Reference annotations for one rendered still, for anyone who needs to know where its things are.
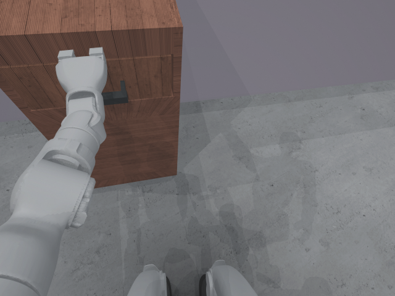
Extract left robot forearm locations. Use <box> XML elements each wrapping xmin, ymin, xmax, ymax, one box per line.
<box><xmin>10</xmin><ymin>87</ymin><xmax>107</xmax><ymax>215</ymax></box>

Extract handle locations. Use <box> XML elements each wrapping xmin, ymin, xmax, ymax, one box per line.
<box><xmin>101</xmin><ymin>80</ymin><xmax>128</xmax><ymax>105</ymax></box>

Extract robot right shin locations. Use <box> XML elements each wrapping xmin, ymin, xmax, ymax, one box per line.
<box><xmin>206</xmin><ymin>260</ymin><xmax>226</xmax><ymax>296</ymax></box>

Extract robot left hand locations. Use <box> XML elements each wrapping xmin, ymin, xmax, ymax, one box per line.
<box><xmin>56</xmin><ymin>47</ymin><xmax>107</xmax><ymax>93</ymax></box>

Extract robot shin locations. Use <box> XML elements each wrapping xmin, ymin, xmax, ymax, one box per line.
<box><xmin>143</xmin><ymin>265</ymin><xmax>159</xmax><ymax>272</ymax></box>
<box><xmin>206</xmin><ymin>260</ymin><xmax>226</xmax><ymax>296</ymax></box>

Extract drawer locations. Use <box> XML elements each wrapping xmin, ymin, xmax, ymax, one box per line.
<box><xmin>0</xmin><ymin>54</ymin><xmax>172</xmax><ymax>110</ymax></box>

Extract left robot upper arm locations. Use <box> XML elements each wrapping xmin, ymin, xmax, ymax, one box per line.
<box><xmin>0</xmin><ymin>159</ymin><xmax>96</xmax><ymax>296</ymax></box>

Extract robot left shin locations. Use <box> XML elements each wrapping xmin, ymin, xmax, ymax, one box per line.
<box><xmin>143</xmin><ymin>265</ymin><xmax>159</xmax><ymax>272</ymax></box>

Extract cabinet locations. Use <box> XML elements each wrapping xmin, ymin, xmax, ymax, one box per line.
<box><xmin>0</xmin><ymin>0</ymin><xmax>183</xmax><ymax>189</ymax></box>

